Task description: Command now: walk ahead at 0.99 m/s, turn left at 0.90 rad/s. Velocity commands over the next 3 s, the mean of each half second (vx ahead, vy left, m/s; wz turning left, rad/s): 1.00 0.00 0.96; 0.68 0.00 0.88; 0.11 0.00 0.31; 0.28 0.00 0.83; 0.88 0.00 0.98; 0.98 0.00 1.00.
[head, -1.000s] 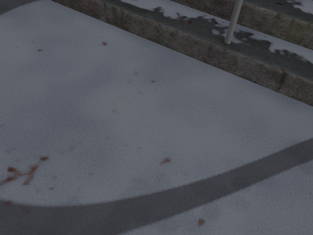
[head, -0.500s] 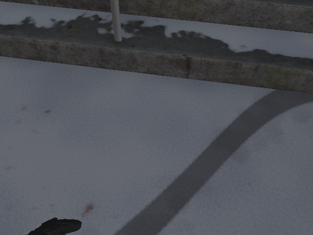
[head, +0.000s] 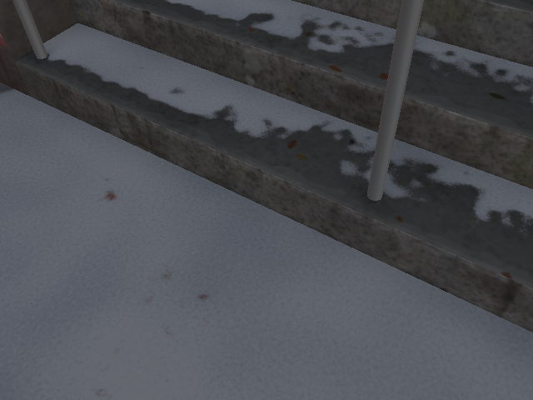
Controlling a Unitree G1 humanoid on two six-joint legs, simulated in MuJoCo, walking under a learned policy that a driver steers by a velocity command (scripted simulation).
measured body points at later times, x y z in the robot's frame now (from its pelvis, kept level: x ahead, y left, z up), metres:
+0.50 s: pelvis +0.44 -0.05 +0.03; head +0.46 -0.04 +0.48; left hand +0.32 +0.23 -0.08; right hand +0.74 -0.22 -0.04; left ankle +0.41 +0.04 -0.60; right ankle +0.46 -0.20 -0.70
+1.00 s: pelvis +0.76 +0.16 +0.03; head +0.80 +0.21 +0.48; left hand +0.66 +0.45 -0.07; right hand +1.01 +0.02 -0.10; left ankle +0.74 +0.17 -0.70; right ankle +0.97 +0.14 -0.63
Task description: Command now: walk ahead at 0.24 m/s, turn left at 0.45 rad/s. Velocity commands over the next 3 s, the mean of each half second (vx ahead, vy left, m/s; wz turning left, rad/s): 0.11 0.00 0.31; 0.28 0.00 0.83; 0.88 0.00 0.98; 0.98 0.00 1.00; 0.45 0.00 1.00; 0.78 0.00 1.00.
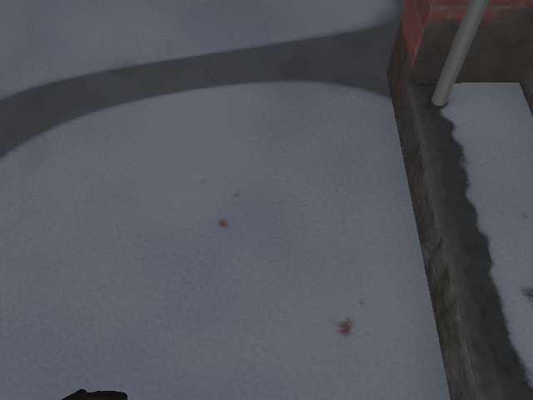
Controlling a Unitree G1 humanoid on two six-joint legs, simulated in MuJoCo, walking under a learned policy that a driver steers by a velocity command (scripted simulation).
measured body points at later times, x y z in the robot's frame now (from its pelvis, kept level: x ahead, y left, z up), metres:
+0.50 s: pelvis +0.12 -0.06 +0.00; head +0.15 -0.06 +0.45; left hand +0.20 +0.21 -0.12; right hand +0.25 -0.31 -0.13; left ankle +0.09 +0.04 -0.70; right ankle +0.23 -0.14 -0.73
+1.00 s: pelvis +0.17 -0.04 +0.01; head +0.18 -0.01 +0.46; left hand +0.19 +0.30 -0.08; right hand +0.37 -0.27 -0.09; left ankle +0.08 +0.03 -0.73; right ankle +0.28 -0.13 -0.71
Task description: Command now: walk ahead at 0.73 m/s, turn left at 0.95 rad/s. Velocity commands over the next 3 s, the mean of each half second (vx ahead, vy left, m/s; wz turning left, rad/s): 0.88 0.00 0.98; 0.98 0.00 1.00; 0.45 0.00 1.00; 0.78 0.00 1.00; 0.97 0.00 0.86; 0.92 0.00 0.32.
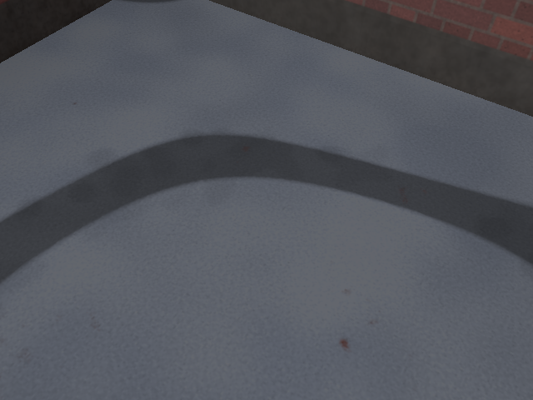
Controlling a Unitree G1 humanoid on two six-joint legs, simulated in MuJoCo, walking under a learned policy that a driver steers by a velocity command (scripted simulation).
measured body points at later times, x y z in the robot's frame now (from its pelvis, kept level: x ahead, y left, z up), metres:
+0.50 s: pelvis +0.27 +0.07 -0.05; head +0.31 +0.09 +0.40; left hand +0.07 +0.27 -0.17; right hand +0.60 -0.02 -0.11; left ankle +0.37 +0.17 -0.73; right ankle +0.06 -0.14 -0.72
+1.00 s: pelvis +0.66 +0.34 -0.04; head +0.68 +0.38 +0.41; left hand +0.59 +0.67 -0.10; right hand +0.92 +0.16 -0.15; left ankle +0.43 +0.20 -0.65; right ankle +0.83 +0.35 -0.74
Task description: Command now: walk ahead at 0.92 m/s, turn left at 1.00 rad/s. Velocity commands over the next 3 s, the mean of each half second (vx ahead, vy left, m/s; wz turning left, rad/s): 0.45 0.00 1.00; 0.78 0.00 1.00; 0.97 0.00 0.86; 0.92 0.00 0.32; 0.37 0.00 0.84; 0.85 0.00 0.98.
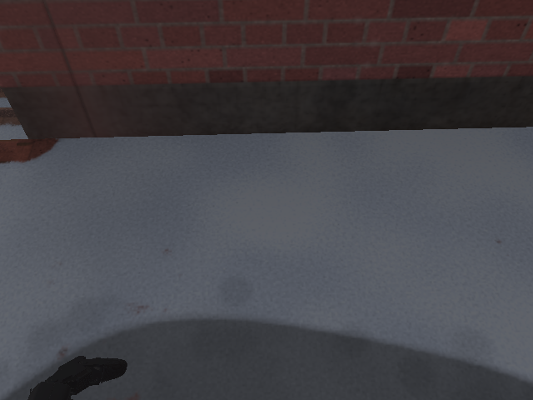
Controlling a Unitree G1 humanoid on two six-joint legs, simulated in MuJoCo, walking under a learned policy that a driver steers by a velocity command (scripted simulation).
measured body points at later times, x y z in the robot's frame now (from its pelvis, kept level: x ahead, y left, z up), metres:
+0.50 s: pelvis +0.33 +0.03 +0.01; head +0.39 +0.06 +0.45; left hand +0.37 +0.32 -0.10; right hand +0.55 -0.17 -0.11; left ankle +0.41 +0.08 -0.71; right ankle +0.37 -0.13 -0.63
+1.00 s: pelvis +0.59 +0.10 +0.03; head +0.61 +0.11 +0.48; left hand +0.44 +0.37 -0.06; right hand +0.92 +0.05 -0.06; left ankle +0.50 +0.17 -0.62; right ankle +0.67 -0.01 -0.71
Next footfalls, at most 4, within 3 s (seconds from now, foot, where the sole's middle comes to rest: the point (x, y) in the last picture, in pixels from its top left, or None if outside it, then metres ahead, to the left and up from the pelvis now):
0.34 left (227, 396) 0.45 0.09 -0.75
0.84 right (249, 298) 0.69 0.02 -0.75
1.32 left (73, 304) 0.72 0.48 -0.75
1.74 right None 0.94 0.91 -0.75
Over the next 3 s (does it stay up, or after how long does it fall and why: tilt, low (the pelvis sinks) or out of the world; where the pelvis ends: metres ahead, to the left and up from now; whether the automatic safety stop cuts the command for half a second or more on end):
stays up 0.72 1.50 0.03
